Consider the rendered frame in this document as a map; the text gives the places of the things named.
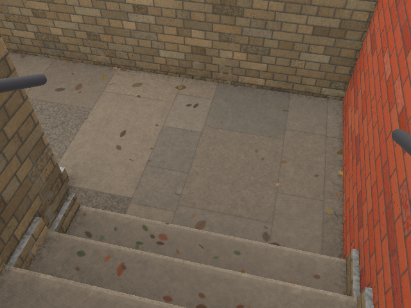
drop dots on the stairs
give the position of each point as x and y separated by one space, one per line
112 260

